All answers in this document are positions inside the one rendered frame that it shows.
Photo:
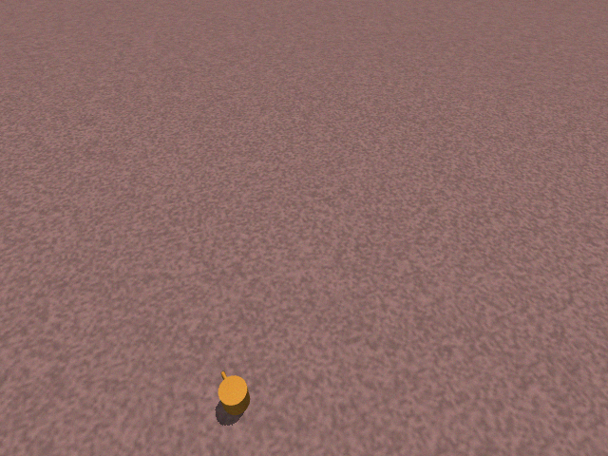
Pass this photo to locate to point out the mug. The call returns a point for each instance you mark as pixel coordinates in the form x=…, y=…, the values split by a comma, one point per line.
x=233, y=394

